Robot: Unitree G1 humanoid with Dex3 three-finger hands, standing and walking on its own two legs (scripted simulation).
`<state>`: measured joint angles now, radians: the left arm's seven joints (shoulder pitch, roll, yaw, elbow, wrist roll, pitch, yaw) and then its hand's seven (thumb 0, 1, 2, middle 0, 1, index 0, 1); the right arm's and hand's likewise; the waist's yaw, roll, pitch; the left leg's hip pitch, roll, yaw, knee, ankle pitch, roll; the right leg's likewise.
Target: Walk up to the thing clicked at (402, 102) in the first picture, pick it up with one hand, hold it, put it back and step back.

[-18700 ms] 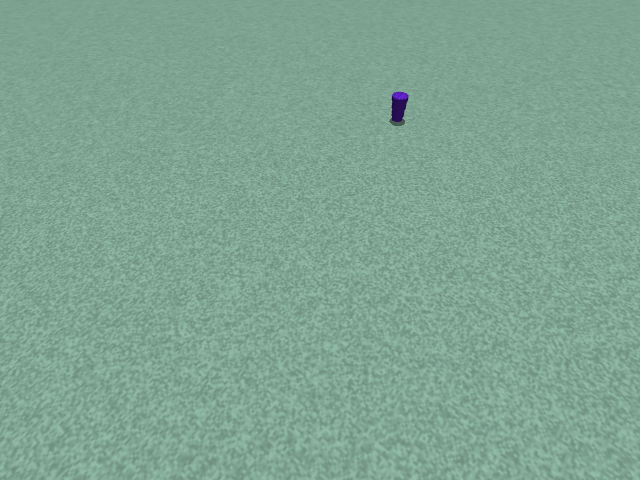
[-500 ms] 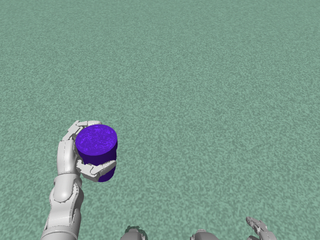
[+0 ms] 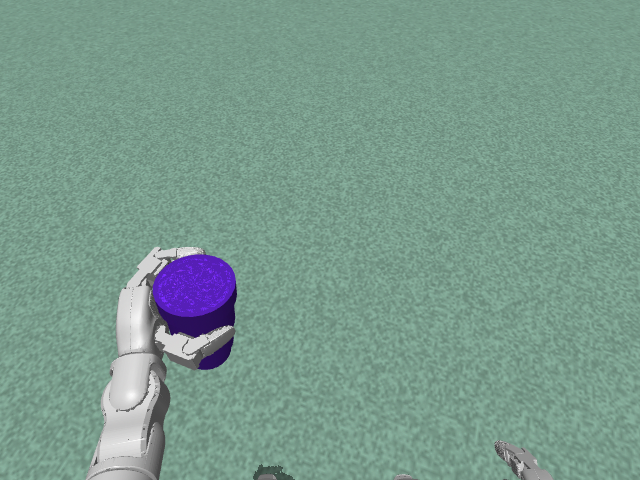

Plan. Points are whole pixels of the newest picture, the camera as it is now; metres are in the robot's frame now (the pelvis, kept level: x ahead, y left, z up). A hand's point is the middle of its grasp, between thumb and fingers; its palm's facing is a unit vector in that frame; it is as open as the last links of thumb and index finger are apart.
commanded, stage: hold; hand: left
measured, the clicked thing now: (202, 319) +0.33 +0.17 +0.01
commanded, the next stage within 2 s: none
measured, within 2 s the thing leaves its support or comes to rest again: neither
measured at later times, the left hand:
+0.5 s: hand (185, 308) +0.32 +0.18 +0.05, palm faces +0.15 -0.99 -0.02, open 11.7 cm
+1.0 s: hand (186, 306) +0.32 +0.18 +0.06, palm faces +0.14 -0.99 -0.02, open 11.8 cm
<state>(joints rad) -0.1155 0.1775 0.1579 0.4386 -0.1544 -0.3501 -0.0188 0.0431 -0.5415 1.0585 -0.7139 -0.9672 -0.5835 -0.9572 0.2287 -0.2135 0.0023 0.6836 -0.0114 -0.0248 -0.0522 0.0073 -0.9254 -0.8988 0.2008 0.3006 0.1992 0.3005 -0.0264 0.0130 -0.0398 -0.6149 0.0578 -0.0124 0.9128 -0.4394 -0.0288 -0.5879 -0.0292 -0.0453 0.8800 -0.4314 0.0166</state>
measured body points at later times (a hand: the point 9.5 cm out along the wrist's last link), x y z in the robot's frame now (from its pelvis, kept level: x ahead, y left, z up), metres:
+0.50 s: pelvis +0.00 +0.00 +0.01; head +0.04 +0.01 +0.46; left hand +0.31 +0.23 +0.06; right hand +0.12 -0.24 -0.10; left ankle +0.01 +0.13 -0.69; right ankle +0.01 -0.13 -0.69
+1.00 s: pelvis -0.01 +0.00 +0.01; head +0.03 +0.00 +0.46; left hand +0.31 +0.23 +0.06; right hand +0.11 -0.24 -0.10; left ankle +0.01 +0.13 -0.69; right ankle +0.01 -0.13 -0.69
